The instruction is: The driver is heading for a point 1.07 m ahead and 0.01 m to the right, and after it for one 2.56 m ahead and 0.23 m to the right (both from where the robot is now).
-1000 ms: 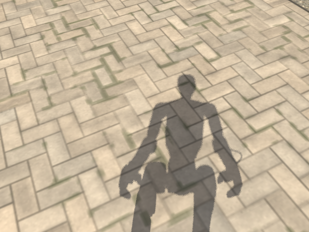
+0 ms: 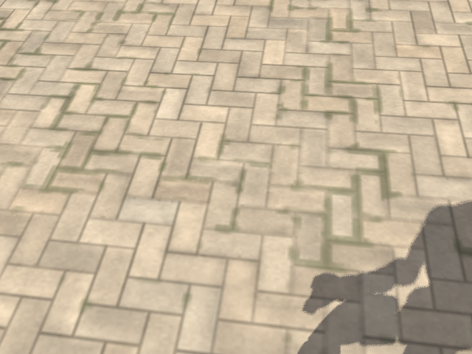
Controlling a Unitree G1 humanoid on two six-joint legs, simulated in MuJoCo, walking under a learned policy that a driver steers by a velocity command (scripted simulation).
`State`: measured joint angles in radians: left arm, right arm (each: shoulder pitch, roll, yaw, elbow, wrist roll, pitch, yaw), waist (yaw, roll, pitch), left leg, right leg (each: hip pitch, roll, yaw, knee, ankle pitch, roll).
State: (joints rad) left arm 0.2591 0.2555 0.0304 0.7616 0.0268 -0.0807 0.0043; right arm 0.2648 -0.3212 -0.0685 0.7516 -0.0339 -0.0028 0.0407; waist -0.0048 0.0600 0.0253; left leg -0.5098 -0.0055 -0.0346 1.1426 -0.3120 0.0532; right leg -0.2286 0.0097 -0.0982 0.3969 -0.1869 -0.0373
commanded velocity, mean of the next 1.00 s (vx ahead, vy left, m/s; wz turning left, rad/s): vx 0.50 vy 0.00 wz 0.13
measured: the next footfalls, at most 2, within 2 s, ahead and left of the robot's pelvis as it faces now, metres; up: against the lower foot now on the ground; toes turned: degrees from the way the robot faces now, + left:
left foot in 0.34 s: +0.30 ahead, +0.15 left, +0.00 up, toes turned +15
right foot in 0.90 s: +0.65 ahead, +0.05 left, +0.00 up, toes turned +4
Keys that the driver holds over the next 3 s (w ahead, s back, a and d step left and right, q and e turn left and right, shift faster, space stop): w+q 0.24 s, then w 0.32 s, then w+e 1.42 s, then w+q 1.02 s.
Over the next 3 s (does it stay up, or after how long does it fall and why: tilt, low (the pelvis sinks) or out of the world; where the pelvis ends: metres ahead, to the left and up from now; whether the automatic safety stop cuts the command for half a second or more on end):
stays up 1.56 -0.22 -0.02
